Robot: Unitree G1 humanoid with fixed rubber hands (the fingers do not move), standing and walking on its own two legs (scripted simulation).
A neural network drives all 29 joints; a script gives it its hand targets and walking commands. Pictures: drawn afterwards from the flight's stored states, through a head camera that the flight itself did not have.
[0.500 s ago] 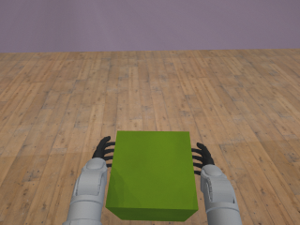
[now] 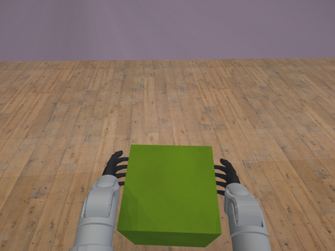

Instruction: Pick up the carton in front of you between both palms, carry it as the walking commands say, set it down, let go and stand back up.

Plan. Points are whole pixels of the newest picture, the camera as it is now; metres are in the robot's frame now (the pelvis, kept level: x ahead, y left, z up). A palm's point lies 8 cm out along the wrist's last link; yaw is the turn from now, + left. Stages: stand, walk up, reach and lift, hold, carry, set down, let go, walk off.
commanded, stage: carry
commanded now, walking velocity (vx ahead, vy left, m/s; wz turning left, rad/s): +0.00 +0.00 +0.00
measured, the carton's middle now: (170, 199) +0.30 +0.00 -0.06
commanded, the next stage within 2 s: hold in 0.82 s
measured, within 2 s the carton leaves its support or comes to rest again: neither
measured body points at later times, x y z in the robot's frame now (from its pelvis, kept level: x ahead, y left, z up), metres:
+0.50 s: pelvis -0.02 -0.01 +0.00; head -0.04 -0.01 +0.45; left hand +0.29 +0.14 +0.04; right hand +0.28 -0.16 +0.03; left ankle +0.05 +0.12 -0.73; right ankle -0.04 -0.09 -0.73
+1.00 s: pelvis -0.02 -0.01 +0.01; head -0.05 +0.00 +0.46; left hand +0.28 +0.11 +0.04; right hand +0.25 -0.19 +0.03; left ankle +0.05 +0.14 -0.73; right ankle -0.04 -0.10 -0.73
